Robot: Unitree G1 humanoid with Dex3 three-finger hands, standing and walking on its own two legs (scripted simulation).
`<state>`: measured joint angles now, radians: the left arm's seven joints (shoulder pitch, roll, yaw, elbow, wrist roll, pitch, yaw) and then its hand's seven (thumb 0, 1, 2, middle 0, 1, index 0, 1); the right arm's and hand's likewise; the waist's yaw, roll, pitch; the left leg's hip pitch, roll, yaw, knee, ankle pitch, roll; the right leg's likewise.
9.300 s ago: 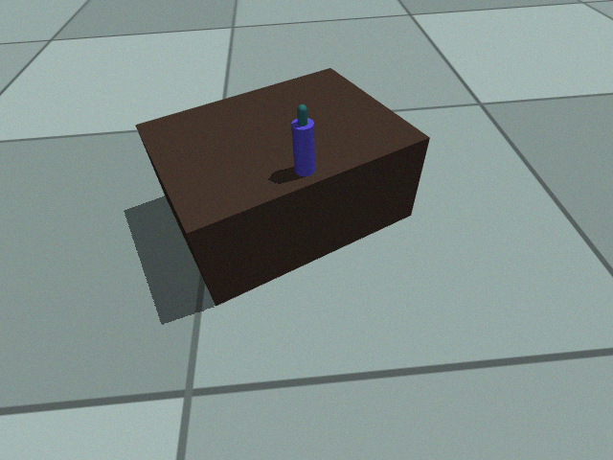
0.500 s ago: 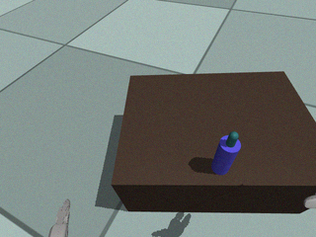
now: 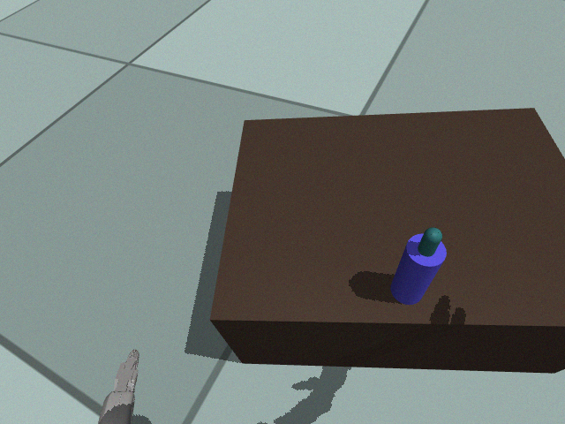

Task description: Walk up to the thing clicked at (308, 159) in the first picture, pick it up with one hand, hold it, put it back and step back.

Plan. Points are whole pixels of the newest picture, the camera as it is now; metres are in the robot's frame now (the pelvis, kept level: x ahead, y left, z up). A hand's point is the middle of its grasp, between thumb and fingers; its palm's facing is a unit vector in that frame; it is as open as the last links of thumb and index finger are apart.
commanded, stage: go down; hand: right
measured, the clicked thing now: (418, 264) +0.45 -0.22 -0.19
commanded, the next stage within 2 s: approach in 0.78 s
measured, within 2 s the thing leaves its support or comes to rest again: neither
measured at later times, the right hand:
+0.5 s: hand out of the picture +0.34 -0.40 +0.05, palm faces +0.24 +0.97 -0.10, open 17.6 cm
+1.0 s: hand out of the picture +0.36 -0.41 +0.06, palm faces +0.25 +0.97 -0.06, open 17.7 cm
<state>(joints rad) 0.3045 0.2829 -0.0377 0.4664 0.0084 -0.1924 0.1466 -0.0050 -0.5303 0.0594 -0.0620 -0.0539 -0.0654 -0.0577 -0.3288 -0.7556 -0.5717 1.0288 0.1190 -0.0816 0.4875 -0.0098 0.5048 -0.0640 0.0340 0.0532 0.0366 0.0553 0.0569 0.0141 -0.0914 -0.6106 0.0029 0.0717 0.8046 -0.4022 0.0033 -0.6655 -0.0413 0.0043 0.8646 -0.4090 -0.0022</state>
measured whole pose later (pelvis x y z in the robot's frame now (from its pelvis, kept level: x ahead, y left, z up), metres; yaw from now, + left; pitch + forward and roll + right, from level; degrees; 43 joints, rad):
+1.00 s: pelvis +0.00 -0.01 -0.01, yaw +1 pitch +15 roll +4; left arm 0.32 0.28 -0.08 0.39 0.02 -0.19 0.12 0.00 -0.54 0.06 -0.05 -0.04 -0.05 -0.05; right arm -0.53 -0.89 -0.64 1.23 0.13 -0.21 0.54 -0.01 0.60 -0.06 0.03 0.06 0.04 0.06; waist 0.11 0.03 -0.11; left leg -0.69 -0.01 0.07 0.81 -0.39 -0.01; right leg -0.76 -0.05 0.01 0.91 -0.42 -0.02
